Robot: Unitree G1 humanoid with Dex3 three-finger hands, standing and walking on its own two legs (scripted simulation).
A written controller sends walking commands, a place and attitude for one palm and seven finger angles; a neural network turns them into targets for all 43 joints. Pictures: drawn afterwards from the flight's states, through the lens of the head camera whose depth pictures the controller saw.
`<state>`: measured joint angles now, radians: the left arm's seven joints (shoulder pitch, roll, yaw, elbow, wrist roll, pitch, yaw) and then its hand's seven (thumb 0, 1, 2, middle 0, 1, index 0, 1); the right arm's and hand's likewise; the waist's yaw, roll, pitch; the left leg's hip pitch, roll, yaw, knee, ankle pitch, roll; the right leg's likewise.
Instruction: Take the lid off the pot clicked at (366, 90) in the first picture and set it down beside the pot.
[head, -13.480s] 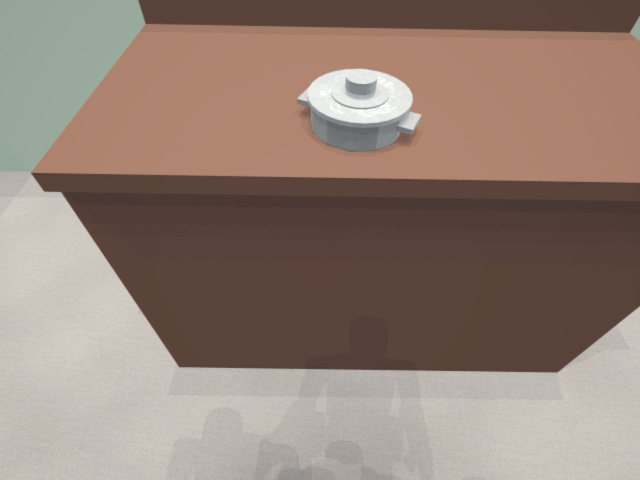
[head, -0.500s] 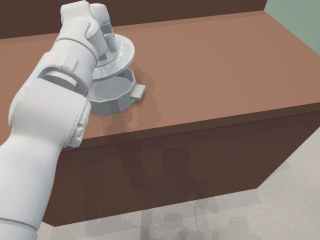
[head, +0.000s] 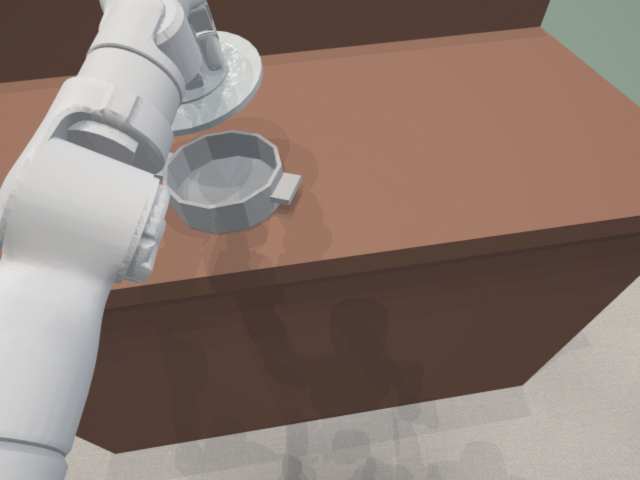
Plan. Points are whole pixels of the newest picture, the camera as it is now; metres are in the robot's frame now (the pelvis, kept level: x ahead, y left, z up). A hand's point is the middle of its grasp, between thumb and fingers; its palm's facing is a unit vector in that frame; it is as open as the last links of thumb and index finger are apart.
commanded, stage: lift the lid straight up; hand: left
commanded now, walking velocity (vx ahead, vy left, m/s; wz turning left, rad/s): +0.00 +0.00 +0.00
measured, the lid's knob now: (178, 59) +0.52 +0.12 +0.27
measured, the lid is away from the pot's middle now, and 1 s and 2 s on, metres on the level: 0.02 0.08 0.20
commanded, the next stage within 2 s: move the lid sideways beside the pot in 0.38 s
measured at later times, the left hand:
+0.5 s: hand (189, 37) +0.49 +0.09 +0.31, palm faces -0.21 -0.19 -0.96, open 5.8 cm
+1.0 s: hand (115, 48) +0.48 +0.16 +0.31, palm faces -0.19 -0.12 -0.97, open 5.7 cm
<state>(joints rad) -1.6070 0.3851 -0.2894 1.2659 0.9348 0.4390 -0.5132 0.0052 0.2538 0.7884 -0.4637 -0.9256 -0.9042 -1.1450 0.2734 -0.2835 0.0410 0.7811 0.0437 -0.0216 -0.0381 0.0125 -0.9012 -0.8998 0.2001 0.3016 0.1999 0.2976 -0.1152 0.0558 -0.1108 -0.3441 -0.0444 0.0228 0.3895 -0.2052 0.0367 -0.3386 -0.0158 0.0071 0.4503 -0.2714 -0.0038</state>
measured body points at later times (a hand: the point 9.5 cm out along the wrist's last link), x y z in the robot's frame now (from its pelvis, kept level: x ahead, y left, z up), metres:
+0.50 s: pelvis +0.00 +0.00 +0.00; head +0.03 -0.03 +0.45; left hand +0.50 +0.10 +0.36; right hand +0.05 -0.26 -0.14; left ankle -0.02 +0.10 -0.74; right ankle -0.04 -0.12 -0.74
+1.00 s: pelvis +0.00 +0.00 +0.00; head +0.02 -0.02 +0.45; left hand +0.49 +0.17 +0.36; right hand +0.08 -0.27 -0.13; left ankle -0.02 +0.10 -0.74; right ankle -0.04 -0.12 -0.74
